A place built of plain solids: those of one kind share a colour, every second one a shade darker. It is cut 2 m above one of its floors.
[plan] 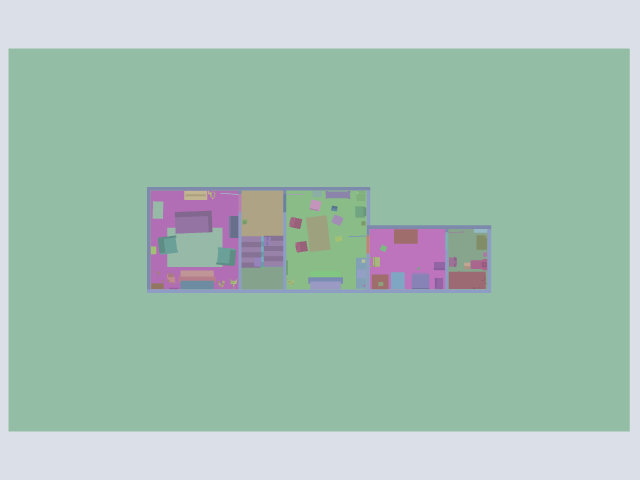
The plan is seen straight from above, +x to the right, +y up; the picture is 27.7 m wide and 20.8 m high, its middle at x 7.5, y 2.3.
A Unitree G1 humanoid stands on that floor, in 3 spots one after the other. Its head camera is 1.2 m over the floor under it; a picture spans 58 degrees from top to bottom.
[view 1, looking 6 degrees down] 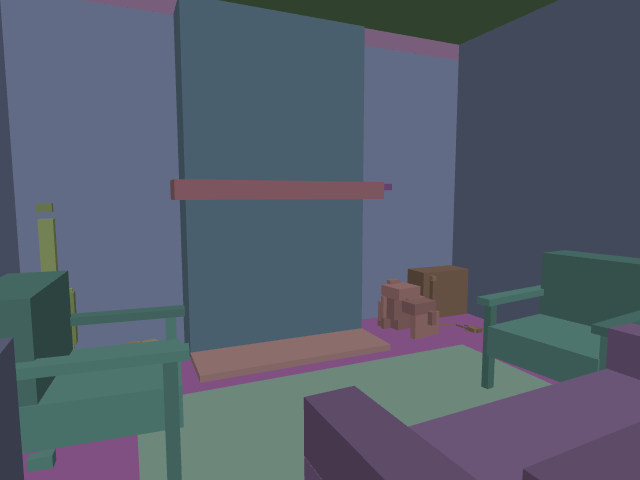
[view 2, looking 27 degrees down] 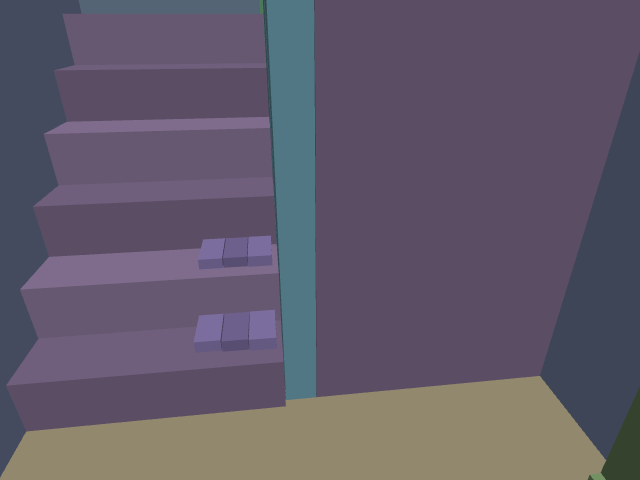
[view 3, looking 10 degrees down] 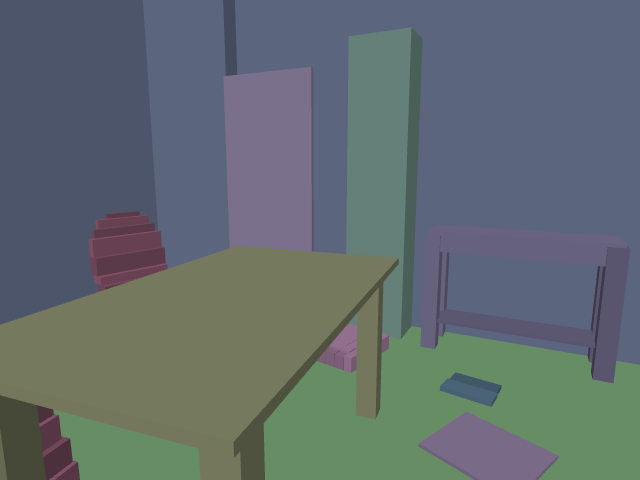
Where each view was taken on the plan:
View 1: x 3.27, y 3.73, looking -114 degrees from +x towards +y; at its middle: fixture_breast_front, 3.52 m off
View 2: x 5.08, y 3.58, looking -97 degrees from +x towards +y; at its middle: stair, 1.26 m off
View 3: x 8.38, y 1.38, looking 117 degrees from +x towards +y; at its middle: wall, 3.49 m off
